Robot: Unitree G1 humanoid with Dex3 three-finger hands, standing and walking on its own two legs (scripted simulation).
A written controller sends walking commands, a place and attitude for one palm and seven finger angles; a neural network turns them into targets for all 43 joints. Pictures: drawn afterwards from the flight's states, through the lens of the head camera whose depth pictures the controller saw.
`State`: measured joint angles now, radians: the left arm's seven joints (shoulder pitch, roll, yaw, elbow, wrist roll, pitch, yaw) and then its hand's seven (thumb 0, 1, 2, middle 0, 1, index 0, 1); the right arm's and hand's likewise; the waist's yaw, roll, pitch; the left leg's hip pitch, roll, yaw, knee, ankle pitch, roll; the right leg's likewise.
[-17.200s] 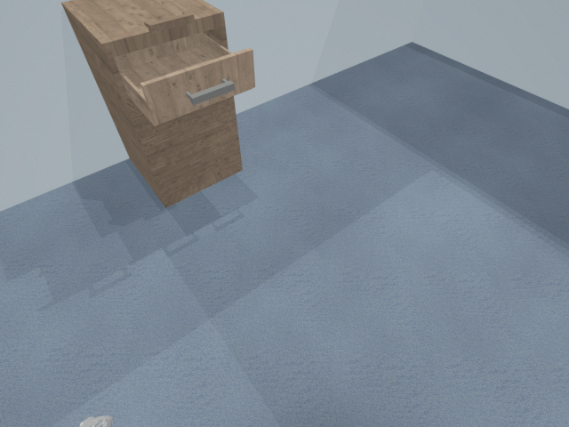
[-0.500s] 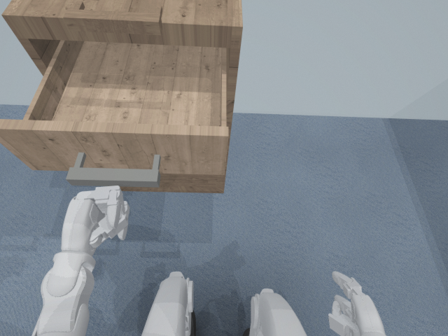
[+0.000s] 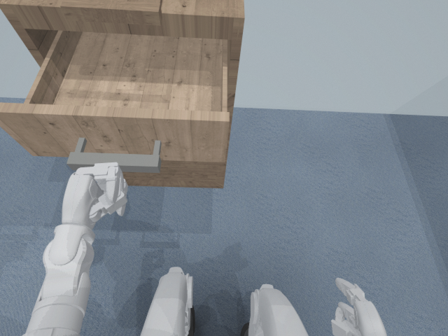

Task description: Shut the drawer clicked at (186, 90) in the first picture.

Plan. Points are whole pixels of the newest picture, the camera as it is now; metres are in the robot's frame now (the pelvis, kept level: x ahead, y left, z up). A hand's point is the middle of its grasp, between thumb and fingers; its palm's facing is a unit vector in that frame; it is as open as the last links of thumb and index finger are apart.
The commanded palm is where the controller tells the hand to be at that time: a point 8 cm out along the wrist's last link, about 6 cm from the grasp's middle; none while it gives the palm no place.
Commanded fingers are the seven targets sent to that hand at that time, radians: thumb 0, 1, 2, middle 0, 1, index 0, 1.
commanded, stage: push the drawer shut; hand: left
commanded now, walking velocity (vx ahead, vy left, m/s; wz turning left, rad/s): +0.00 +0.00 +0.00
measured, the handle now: (118, 153) +0.42 +0.21 +0.02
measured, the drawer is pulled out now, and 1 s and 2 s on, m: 0.20 0.07 0.00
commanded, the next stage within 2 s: pull the fist back off the drawer in 1.84 s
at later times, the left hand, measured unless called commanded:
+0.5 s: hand (130, 164) +0.40 +0.19 +0.02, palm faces +0.02 -1.00 -0.05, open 3.4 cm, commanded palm +0.40 +0.23 +0.03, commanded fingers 0.00 0.90 0.90 -1.40 -1.60 -1.40 -1.60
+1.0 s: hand (138, 129) +0.47 +0.19 +0.02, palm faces +0.02 -1.00 -0.05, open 3.4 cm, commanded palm +0.47 +0.23 +0.03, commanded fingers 0.00 0.90 0.90 -1.40 -1.60 -1.40 -1.60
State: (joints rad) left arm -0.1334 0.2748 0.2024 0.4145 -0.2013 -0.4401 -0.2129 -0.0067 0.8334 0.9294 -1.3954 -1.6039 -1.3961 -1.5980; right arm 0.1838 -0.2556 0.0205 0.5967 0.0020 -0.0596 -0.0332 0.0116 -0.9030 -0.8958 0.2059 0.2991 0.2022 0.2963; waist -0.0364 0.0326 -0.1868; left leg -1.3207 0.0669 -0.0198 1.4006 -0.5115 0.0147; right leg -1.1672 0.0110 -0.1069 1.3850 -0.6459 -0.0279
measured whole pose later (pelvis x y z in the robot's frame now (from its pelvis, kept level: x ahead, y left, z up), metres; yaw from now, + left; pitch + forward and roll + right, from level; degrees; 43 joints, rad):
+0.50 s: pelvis -0.01 +0.01 +0.00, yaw -1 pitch +25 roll -4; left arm -0.39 0.31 0.25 0.69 -0.15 -0.47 -0.17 0.05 0.87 0.93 -1.40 -1.60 -1.40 -1.60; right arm 0.24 -0.26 0.03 0.63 -0.01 -0.03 -0.02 0.01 -0.90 -0.90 0.21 0.30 0.20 0.30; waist -0.08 0.03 -0.18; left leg -1.33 0.07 0.00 1.38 -0.49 0.03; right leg -1.18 0.01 -0.09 1.37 -0.62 -0.02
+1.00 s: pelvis -0.01 +0.00 -0.01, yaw -2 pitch +28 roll -5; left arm -0.74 0.43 0.34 1.02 -0.10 -0.48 -0.19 0.04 0.88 0.95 -1.40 -1.60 -1.40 -1.60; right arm 0.26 -0.26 0.04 0.65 -0.03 0.02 -0.01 0.01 -0.90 -0.90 0.21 0.30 0.20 0.30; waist -0.13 0.04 -0.17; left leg -1.43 0.08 -0.02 1.43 -0.50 0.02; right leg -1.28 0.02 -0.10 1.41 -0.63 -0.02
